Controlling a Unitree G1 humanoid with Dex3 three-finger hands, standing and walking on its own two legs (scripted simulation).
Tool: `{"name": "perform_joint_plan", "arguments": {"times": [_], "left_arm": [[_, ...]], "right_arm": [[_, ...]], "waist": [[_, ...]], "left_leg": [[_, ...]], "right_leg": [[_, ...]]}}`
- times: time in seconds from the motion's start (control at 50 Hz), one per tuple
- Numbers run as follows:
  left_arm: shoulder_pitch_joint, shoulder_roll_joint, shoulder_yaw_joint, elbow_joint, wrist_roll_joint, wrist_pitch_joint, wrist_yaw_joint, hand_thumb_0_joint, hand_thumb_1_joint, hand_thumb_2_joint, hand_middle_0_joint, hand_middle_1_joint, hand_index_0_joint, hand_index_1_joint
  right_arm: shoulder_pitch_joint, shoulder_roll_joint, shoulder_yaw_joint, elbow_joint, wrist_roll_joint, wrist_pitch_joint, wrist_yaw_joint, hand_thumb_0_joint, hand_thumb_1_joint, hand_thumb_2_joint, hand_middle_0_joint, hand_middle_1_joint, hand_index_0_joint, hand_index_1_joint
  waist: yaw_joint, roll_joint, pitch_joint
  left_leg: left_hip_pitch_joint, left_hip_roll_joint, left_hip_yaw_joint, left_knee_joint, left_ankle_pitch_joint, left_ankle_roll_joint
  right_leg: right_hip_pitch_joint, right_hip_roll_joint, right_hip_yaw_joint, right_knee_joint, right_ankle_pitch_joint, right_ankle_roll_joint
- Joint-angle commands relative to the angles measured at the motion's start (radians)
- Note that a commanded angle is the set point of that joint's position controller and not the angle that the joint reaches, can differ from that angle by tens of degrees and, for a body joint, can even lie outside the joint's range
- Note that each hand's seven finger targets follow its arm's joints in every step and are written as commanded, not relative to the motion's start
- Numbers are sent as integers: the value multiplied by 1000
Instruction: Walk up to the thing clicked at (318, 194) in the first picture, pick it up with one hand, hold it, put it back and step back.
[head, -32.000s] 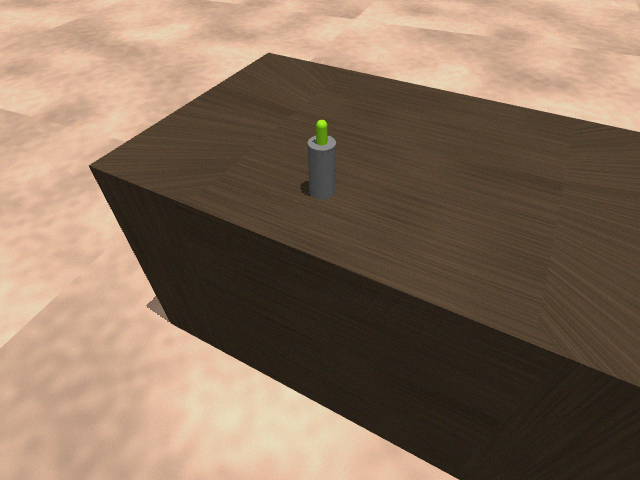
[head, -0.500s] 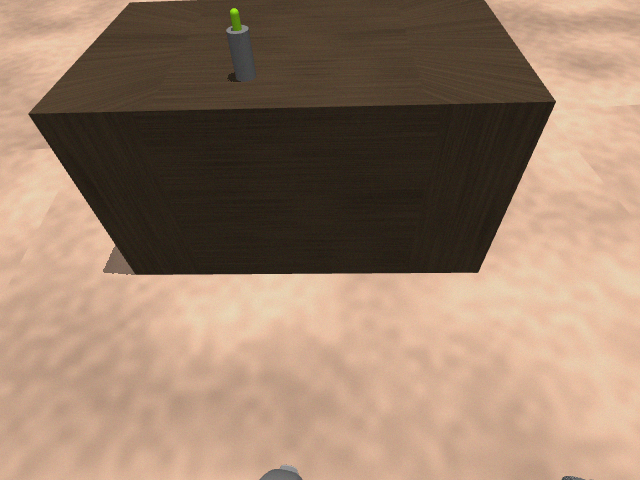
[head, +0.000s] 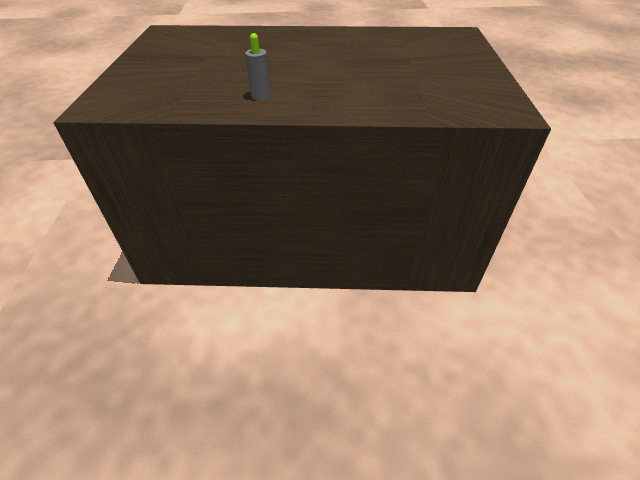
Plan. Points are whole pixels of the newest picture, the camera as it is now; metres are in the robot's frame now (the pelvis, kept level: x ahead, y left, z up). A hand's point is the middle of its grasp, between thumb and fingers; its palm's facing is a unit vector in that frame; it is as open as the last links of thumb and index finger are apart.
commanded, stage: step back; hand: left
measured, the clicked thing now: (257, 66) +1.16 +0.20 +0.03
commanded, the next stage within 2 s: stand in 0.74 s
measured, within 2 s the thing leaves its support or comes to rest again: neither
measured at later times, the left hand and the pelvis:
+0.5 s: hand out of the picture +0.13 +0.29 -0.15, palm faces +0.02 -0.93 -0.36, open 7.4 cm; pelvis +0.04 +0.02 +0.01, yaw +0 degrees
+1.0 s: hand out of the picture +0.11 +0.27 -0.14, palm faces -0.03 -0.94 -0.33, open 7.4 cm; pelvis +0.04 +0.02 +0.02, yaw +0 degrees
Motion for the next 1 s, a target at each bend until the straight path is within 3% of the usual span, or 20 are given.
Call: {"name": "perform_joint_plan", "arguments": {"times": [0.0, 0.02, 0.06, 0.1, 0.14, 0.16, 0.18, 0.2, 0.22, 0.24, 0.28, 0.32, 0.36, 0.4, 0.6, 0.7, 0.72, 0.76, 0.82, 0.98], "left_arm": [[4, 323, 84, -76, 15, -51, 21, 0, 900, 900, -200, -300, -200, -300], [-7, 285, 75, -91, 3, -55, 24, 0, 900, 900, -200, -300, -200, -300], [-43, 250, 64, -92, 2, -59, 28, 0, 900, 900, -200, -300, -200, -300], [-79, 246, 55, -97, 3, -55, 23, 0, 900, 900, -200, -300, -200, -300], [-119, 232, 41, -103, -9, -43, 19, 0, 900, 900, -200, -300, -200, -300], [-118, 218, 34, -105, -15, -33, 19, 0, 900, 900, -200, -300, -200, -300], [-110, 187, 19, -110, -17, -28, 18, 0, 900, 900, -200, -300, -200, -300], [-93, 153, 7, -109, -26, -19, 17, 0, 900, 900, -200, -300, -200, -300], [-77, 165, 13, -87, -38, -8, 19, 0, 900, 900, -200, -300, -200, -300], [-79, 180, 16, -66, -30, -4, 21, 0, 900, 900, -200, -300, -200, -300], [-83, 165, 10, -46, -22, -13, 21, 0, 900, 900, -200, -300, -200, -300], [-67, 194, 15, -22, -25, -25, 22, 0, 900, 900, -200, -300, -200, -300], [-90, 201, 14, -18, -28, -28, 23, 0, 900, 900, -200, -300, -200, -300], [-119, 198, 11, -13, -27, -26, 26, 0, 900, 900, -200, -300, -200, -300], [-156, 182, 3, 17, -21, -18, 24, 0, 900, 900, -200, -300, -200, -300], [-177, 181, 2, 26, -16, -15, 21, 0, 900, 900, -200, -300, -200, -300], [-171, 153, -12, 44, -24, -16, 19, 0, 900, 900, -200, -300, -200, -300], [-160, 161, -13, 51, -24, -19, 18, 0, 900, 900, -200, -300, -200, -300], [-161, 160, -14, 59, -23, -22, 18, 0, 900, 900, -200, -300, -200, -300], [-161, 166, -17, 69, -20, -22, 14, 0, 900, 900, -200, -300, -200, -300]], "right_arm": [[-84, -203, -50, -87, 6, -24, -34, 0, -900, -900, 200, 300, 200, 300], [-53, -214, -50, -75, 14, -30, -33, 0, -900, -900, 200, 300, 200, 300], [-41, -189, -44, -53, 19, -38, -32, 0, -900, -900, 200, 300, 200, 300], [-15, -179, -42, -38, 17, -45, -26, 0, -900, -900, 200, 300, 200, 300], [12, -159, -44, -16, 13, -47, -26, 0, -900, -900, 200, 300, 200, 300], [17, -156, -47, -3, 10, -49, -30, 0, -900, -900, 200, 300, 200, 300], [15, -181, -55, 0, 4, -49, -35, 0, -900, -900, 200, 300, 200, 300], [-27, -218, -58, -12, -2, -53, -40, 0, -900, -900, 200, 300, 200, 300], [-86, -267, -55, -31, 9, -53, -39, 0, -900, -900, 200, 300, 200, 300], [-113, -279, -57, -29, 10, -49, -36, 0, -900, -900, 200, 300, 200, 300], [-159, -233, -37, -17, 10, -46, -37, 0, -900, -900, 200, 300, 200, 300], [-174, -203, -25, -6, 17, -46, -38, 0, -900, -900, 200, 300, 200, 300], [-164, -193, -21, 12, 22, -47, -39, 0, -900, -900, 200, 300, 200, 300], [-166, -194, -25, 29, 24, -44, -40, 0, -900, -900, 200, 300, 200, 300], [-230, -174, -19, 66, 22, -37, -38, 0, -900, -900, 200, 300, 200, 300], [-258, -167, -14, 77, 17, -35, -34, 0, -900, -900, 200, 300, 200, 300], [-238, -187, -14, 72, 29, -40, -30, 0, -900, -900, 200, 300, 200, 300], [-246, -184, -14, 80, 28, -44, -26, 0, -900, -900, 200, 300, 200, 300], [-238, -183, -11, 83, 28, -49, -25, 0, -900, -900, 200, 300, 200, 300], [-205, -189, -6, 99, 28, -47, -26, 0, -900, -900, 200, 300, 200, 300]], "waist": [[66, -158, 43], [50, -82, 45], [34, -104, 9], [21, -173, -45], [-11, -176, -65], [-18, -152, -68], [-18, -93, -85], [4, 12, -98], [27, 62, -109], [26, 67, -84], [45, 59, -75], [40, 67, -93], [23, 34, -133], [12, 14, -153], [15, -26, -144], [18, -30, -88], [-2, -6, -97], [6, -13, -88], [7, -12, -112], [-2, -15, -94]], "left_leg": [[-320, -21, -92, 256, -219, 3], [-312, -9, -113, 260, -175, 4], [-249, 11, -95, 195, -133, 1], [-127, 10, -11, 70, -97, -2], [8, -24, 61, -110, 51, -1], [67, -31, 60, -201, 180, 4], [140, 15, -9, -211, 278, 21], [146, 140, -167, -251, 290, 60], [13, 246, -277, -282, 196, 152], [-62, 259, -279, -295, 142, 177], [-49, 191, -184, -262, 239, 103], [-31, 122, -99, -203, 351, 50], [52, 101, -58, -180, 448, 35], [93, 102, -44, -177, 508, 37], [126, 107, -20, -246, 449, 31], [90, 103, -22, -303, 296, 20], [121, 111, -52, -334, 331, 24], [150, 114, -56, -342, 317, 22], [160, 116, -54, -348, 380, 20], [137, 111, -48, -376, 287, 13]], "right_leg": [[84, -420, 599, -369, -342, -238], [108, -386, 527, -323, -172, -235], [103, -324, 355, -260, 89, -192], [68, -287, 240, -210, 259, -169], [13, -225, 139, -122, 330, -126], [-7, -197, 110, -66, 351, -94], [-63, -168, 89, -21, 298, -57], [-110, -99, 54, 19, 161, -22], [-20, -40, 19, 60, -92, 0], [54, -43, 26, 47, -164, -6], [87, -65, 51, -76, -13, -20], [127, -98, 92, -117, 184, -24], [131, -122, 102, -125, 302, -26], [129, -123, 91, -133, 341, -25], [154, -129, 90, -202, 319, -13], [139, -128, 102, -256, 232, -11], [143, -128, 103, -270, 223, 3], [120, -126, 101, -294, 175, 7], [158, -131, 97, -297, 226, 9], [156, -137, 104, -324, 173, 6]]}}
